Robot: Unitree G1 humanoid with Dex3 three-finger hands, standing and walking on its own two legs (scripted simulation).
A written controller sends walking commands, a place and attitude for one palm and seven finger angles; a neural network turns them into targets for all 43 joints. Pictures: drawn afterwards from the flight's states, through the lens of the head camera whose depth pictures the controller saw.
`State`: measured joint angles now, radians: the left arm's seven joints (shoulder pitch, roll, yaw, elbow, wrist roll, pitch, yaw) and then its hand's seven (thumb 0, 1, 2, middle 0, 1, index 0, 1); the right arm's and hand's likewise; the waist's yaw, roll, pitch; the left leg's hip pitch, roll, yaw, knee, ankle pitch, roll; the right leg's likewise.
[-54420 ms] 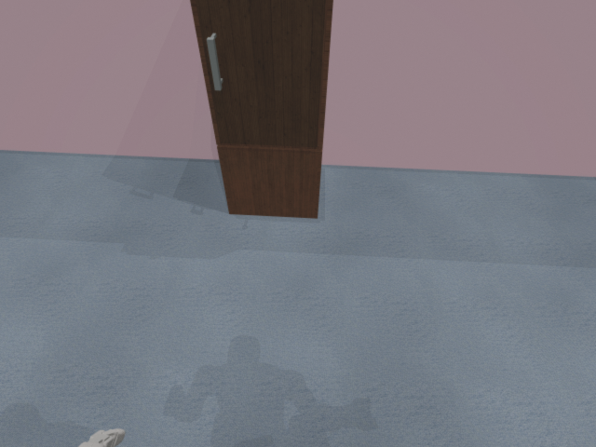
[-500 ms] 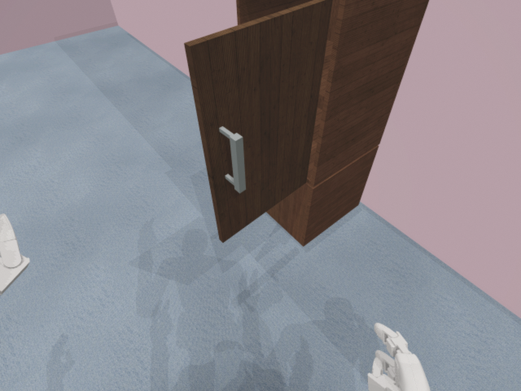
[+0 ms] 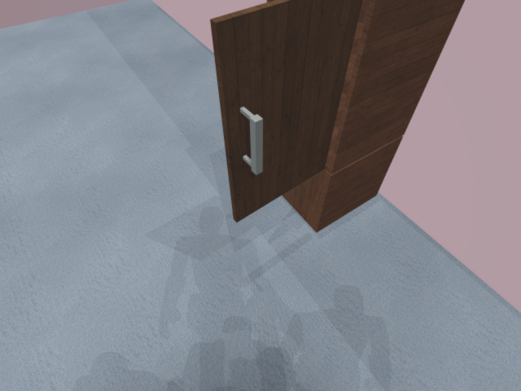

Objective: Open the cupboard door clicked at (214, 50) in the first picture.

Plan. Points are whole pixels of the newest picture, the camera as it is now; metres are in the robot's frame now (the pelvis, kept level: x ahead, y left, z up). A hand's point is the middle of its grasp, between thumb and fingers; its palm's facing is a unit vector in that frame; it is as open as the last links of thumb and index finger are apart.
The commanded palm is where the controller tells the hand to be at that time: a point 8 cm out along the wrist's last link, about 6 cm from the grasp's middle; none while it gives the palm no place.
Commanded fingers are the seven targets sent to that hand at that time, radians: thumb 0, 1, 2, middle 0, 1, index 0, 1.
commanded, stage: let the arm hang, fingers relaxed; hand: left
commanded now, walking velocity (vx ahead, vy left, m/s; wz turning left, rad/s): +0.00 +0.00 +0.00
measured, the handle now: (251, 142) +0.63 +0.06 -0.02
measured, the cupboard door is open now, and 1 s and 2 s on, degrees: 93 93 93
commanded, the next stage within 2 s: look to check the result in 0.66 s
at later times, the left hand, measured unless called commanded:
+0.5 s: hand out of the picture +0.01 +0.20 -0.16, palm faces +0.02 -0.98 -0.21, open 7.3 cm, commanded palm none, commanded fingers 0.00 0.90 0.90 -0.20 -0.30 -0.20 -0.30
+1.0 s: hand out of the picture +0.05 +0.23 -0.16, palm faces +0.00 -0.97 -0.26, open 7.3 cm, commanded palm none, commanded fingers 0.00 0.90 0.90 -0.20 -0.30 -0.20 -0.30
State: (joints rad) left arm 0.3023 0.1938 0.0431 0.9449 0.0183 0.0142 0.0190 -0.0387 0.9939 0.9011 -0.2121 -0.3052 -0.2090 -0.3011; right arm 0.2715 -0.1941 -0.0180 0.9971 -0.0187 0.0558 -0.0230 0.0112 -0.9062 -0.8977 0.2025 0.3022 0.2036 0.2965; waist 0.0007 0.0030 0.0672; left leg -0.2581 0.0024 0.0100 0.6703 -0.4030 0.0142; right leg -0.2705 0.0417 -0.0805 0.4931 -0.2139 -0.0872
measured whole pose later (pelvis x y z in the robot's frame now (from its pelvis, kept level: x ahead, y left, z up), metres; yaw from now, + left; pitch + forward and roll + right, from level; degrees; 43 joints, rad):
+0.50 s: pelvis -0.02 +0.02 +0.01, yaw -1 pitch -1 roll +0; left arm 0.23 0.16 0.03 1.13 0.01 0.00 0.02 0.00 0.91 0.90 -0.20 -0.30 -0.20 -0.30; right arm 0.31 -0.16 0.00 1.13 -0.03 0.01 -0.03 0.01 -0.91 -0.90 0.20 0.30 0.20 0.30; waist 0.00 0.02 0.02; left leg -0.13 -0.02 0.04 0.40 -0.24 0.02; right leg -0.24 0.03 -0.05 0.38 -0.12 -0.06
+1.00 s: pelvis +0.00 +0.02 +0.01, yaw -1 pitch -2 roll +0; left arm 0.16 0.22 0.03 1.14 0.01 -0.02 0.01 0.00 0.91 0.90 -0.20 -0.30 -0.20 -0.30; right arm 0.21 -0.23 0.00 1.13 -0.02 -0.01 -0.03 0.01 -0.91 -0.90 0.20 0.30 0.20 0.30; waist 0.00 0.02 0.06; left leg -0.08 -0.02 0.04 0.36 -0.25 0.03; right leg -0.20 0.03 -0.04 0.37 -0.15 -0.05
